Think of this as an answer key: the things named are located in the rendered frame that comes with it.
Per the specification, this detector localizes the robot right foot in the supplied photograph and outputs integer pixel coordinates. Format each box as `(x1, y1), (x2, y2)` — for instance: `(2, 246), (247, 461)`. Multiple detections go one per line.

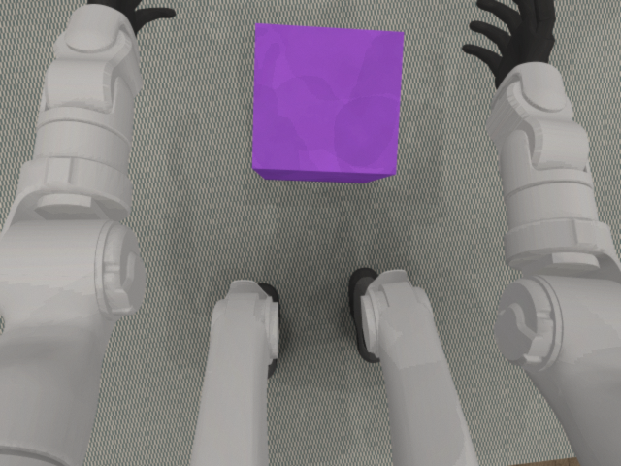
(348, 268), (380, 363)

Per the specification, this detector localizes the left robot hand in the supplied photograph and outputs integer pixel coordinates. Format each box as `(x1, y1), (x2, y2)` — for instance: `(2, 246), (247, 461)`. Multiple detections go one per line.
(87, 0), (176, 38)

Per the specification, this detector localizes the right robot shin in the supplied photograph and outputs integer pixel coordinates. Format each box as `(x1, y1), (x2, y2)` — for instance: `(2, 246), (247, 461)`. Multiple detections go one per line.
(365, 270), (434, 353)

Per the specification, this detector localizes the right robot hand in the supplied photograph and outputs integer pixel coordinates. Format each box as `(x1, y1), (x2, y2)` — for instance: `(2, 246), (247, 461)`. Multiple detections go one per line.
(462, 0), (556, 89)

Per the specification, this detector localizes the right robot forearm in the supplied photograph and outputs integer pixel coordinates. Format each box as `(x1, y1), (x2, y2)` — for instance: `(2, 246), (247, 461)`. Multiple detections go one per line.
(486, 62), (621, 284)

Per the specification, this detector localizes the carton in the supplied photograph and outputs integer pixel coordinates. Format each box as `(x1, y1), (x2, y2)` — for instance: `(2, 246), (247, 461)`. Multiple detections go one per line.
(252, 23), (404, 183)

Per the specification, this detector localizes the left robot forearm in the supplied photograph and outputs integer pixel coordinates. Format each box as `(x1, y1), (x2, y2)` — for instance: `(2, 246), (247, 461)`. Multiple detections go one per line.
(0, 4), (143, 316)

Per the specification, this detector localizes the right robot upper arm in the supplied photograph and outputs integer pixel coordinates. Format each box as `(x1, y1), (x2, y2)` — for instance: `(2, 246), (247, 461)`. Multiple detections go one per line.
(493, 274), (621, 466)

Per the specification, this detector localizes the left robot upper arm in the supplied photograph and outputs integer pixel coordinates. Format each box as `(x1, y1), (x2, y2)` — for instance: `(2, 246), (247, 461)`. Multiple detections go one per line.
(0, 219), (147, 466)

